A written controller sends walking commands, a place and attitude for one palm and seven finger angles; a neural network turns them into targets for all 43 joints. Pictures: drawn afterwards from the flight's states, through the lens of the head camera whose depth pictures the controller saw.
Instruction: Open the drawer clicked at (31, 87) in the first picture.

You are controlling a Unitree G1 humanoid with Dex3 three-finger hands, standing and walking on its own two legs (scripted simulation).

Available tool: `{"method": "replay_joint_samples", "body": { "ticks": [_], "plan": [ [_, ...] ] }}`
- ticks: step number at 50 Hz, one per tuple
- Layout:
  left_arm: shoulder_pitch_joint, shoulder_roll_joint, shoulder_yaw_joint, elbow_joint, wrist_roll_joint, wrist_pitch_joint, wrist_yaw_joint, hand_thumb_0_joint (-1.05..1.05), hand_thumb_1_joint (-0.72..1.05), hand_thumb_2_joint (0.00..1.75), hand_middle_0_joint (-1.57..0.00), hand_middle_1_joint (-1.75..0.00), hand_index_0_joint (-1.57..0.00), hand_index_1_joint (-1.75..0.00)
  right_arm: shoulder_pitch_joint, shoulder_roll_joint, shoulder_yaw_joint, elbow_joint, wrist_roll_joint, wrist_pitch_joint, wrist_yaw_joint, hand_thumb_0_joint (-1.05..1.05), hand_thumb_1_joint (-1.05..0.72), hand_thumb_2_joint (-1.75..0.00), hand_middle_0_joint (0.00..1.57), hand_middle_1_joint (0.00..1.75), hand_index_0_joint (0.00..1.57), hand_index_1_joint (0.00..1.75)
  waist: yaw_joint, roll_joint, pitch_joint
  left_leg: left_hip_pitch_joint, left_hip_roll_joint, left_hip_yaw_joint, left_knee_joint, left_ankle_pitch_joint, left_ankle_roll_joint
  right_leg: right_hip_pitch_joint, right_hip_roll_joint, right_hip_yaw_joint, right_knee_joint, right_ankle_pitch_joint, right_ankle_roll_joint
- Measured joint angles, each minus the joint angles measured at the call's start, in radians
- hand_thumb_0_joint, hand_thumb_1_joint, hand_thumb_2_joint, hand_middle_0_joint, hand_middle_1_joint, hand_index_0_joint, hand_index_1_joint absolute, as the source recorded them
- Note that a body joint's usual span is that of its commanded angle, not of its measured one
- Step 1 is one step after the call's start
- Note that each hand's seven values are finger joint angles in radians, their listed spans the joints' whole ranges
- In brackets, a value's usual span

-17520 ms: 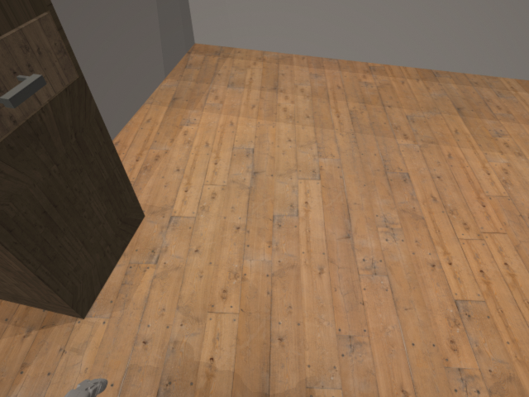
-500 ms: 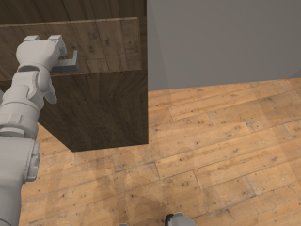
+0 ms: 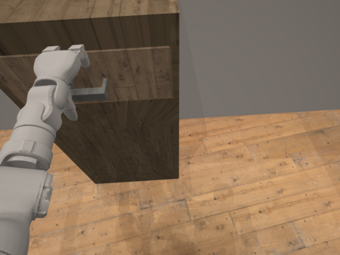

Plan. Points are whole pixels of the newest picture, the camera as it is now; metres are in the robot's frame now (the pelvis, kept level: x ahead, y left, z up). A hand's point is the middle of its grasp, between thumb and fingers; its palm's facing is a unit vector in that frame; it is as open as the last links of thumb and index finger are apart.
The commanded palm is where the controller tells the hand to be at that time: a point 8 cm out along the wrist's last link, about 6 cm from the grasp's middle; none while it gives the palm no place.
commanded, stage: lift the fingers back up to retry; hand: left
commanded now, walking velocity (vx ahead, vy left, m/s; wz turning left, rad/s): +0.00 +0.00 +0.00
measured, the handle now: (86, 88) +0.53 +0.23 +0.07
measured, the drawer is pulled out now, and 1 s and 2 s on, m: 0.00 0.00 0.00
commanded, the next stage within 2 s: re-aim the fingers above the handle in 0.18 s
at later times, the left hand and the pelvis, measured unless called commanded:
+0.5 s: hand (68, 84) +0.48 +0.24 +0.13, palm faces -0.01 +0.02 -1.00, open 13.9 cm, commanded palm +0.46 +0.24 +0.19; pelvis +0.00 -0.01 +0.00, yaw +0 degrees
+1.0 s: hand (68, 87) +0.48 +0.24 +0.13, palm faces -0.02 +0.02 -1.00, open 13.8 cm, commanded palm +0.46 +0.24 +0.18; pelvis -0.01 +0.00 +0.00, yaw +0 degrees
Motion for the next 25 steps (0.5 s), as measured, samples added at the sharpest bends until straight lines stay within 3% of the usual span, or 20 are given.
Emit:
{"method": "replay_joint_samples", "body": {
  "ticks": [6, 11, 17, 21, 25],
  "plan": [
    [-0.029, 0.005, -0.034, 0.016, -0.014, 0.023, -0.063, 0.0, -0.49, 0.3, -0.32, -1.2, -0.33, -1.2, -0.028, -0.004, 0.009, -0.012, 0.01, 0.014, -0.008, 0.01, -0.91, -0.9, 0.2, 0.3, 0.2, 0.3, 0.014, -0.001, 0.006, 0.036, -0.002, -0.006, -0.025, 0.008, -0.003, 0.034, -0.001, -0.005, -0.015, 0.0, -0.003],
    [-0.011, 0.01, -0.03, -0.003, -0.015, -0.027, -0.099, 0.0, -0.49, 0.3, -0.32, -1.2, -0.32, -1.2, -0.037, -0.007, 0.01, -0.029, 0.009, 0.016, -0.018, 0.01, -0.91, -0.9, 0.2, 0.3, 0.2, 0.3, 0.017, -0.008, 0.013, 0.039, -0.001, -0.007, -0.028, 0.01, -0.005, 0.034, 0.0, -0.006, -0.014, 0.0, -0.006],
    [0.024, 0.006, -0.008, -0.049, -0.009, -0.078, -0.055, 0.0, -0.49, 0.3, -0.32, -1.2, -0.32, -1.2, -0.026, -0.008, -0.004, -0.024, -0.002, 0.01, -0.015, 0.01, -0.91, -0.9, 0.2, 0.3, 0.2, 0.3, 0.022, -0.012, 0.013, 0.025, 0.0, -0.007, -0.018, 0.007, -0.007, 0.02, 0.0, -0.007, -0.003, -0.004, -0.008],
    [0.006, 0.005, -0.003, -0.016, 0.0, -0.048, -0.018, 0.0, -0.49, 0.3, -0.32, -1.2, -0.32, -1.2, -0.025, -0.009, -0.002, -0.003, -0.001, 0.011, -0.008, 0.01, -0.91, -0.9, 0.2, 0.3, 0.2, 0.3, 0.017, -0.012, 0.014, 0.017, 0.0, -0.007, -0.013, 0.006, -0.008, 0.013, 0.0, -0.007, 0.001, -0.004, -0.008],
    [-0.023, 0.01, -0.02, 0.021, 0.005, -0.007, -0.021, 0.0, -0.49, 0.3, -0.32, -1.2, -0.32, -1.2, -0.014, -0.006, -0.004, 0.006, 0.002, 0.007, -0.007, 0.01, -0.91, -0.9, 0.2, 0.3, 0.2, 0.3, 0.008, -0.009, 0.017, 0.013, 0.0, -0.008, -0.015, 0.01, -0.007, 0.01, 0.0, -0.007, -0.002, 0.0, -0.008]
  ]
}}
